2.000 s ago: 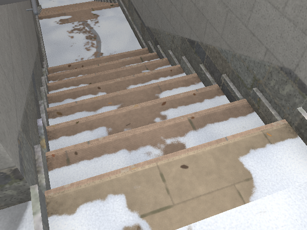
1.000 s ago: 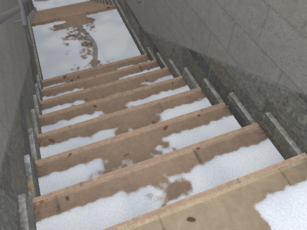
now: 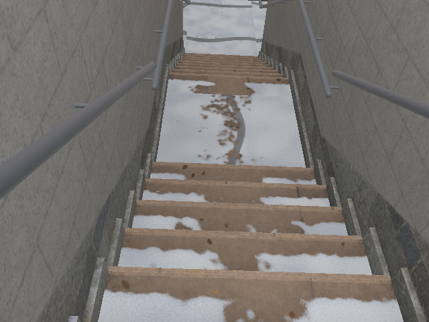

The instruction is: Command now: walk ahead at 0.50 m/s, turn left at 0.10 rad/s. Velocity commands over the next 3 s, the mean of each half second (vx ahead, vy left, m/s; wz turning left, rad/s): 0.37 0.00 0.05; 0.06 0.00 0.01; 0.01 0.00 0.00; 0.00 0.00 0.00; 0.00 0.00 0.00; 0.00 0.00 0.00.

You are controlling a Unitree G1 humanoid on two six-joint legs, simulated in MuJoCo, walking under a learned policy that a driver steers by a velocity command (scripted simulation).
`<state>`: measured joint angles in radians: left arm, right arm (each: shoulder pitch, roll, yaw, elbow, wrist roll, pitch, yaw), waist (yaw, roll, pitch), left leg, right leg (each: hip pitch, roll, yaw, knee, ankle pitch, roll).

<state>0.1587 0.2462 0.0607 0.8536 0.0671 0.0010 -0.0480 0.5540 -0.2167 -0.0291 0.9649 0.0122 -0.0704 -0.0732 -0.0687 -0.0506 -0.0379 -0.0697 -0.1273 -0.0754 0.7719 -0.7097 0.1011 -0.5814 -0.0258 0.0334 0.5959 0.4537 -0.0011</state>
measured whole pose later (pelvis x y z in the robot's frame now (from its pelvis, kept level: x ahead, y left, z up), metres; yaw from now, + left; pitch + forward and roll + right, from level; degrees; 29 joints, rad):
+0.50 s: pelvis +0.22 -0.04 -0.13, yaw +0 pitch +0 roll +0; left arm 0.49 0.18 -0.01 1.02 0.02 -0.06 0.00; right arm 0.24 -0.17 -0.03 1.01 -0.04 0.04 -0.03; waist 0.01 0.02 -0.02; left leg -0.48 0.00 0.01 0.89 -0.12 0.06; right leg -0.23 0.08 -0.04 0.67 -0.44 -0.09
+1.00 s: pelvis +0.24 -0.06 -0.11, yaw -1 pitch -2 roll +0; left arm 0.24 0.17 -0.01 1.07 0.00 -0.01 0.02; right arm 0.22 -0.16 -0.02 1.12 0.01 0.03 -0.05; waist 0.00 0.02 0.03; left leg -0.11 0.02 0.02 0.35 -0.20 -0.02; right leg -0.05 0.05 -0.03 0.34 -0.25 -0.06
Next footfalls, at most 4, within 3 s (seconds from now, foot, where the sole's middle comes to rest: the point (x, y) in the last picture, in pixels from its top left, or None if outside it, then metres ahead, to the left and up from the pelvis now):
0.10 right None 0.24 -0.14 -0.89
0.50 left None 0.28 0.07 -0.89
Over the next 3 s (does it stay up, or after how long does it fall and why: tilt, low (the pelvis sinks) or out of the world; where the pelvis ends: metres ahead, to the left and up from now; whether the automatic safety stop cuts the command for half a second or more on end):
stays up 0.22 -0.03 -0.10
